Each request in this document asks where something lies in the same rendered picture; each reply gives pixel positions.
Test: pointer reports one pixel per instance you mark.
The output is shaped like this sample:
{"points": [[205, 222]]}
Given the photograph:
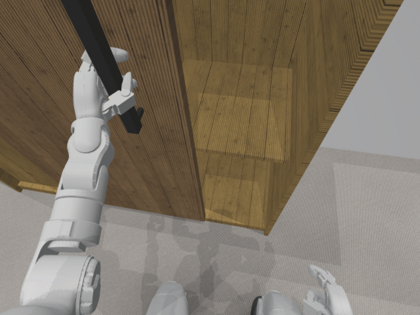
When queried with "right robot thigh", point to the right robot thigh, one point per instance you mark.
{"points": [[276, 304]]}

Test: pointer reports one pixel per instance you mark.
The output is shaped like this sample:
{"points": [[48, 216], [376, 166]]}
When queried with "robot right hand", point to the robot right hand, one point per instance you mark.
{"points": [[335, 300]]}

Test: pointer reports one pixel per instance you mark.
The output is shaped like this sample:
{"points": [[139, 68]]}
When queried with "left robot forearm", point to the left robot forearm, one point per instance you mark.
{"points": [[74, 222]]}

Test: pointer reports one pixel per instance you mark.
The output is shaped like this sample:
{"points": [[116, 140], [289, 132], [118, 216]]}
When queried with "robot right shin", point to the robot right shin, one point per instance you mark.
{"points": [[272, 291]]}

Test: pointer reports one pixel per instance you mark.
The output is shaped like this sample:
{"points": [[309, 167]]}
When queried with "left robot upper arm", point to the left robot upper arm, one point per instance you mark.
{"points": [[61, 285]]}

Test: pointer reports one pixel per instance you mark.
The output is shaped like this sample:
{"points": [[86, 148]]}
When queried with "handle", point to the handle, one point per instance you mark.
{"points": [[91, 34]]}

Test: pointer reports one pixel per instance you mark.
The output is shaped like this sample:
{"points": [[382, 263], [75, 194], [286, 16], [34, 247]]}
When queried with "wardrobe door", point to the wardrobe door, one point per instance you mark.
{"points": [[40, 52], [18, 166]]}

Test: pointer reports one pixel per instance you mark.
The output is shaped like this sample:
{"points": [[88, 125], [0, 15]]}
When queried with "robot left hand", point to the robot left hand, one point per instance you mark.
{"points": [[89, 92]]}

